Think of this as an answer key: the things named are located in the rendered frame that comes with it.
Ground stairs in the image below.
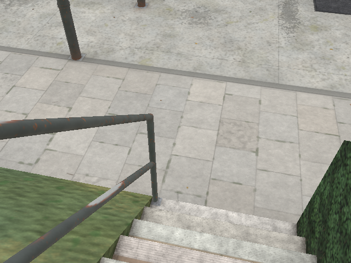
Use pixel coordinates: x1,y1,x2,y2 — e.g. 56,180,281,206
100,197,317,263

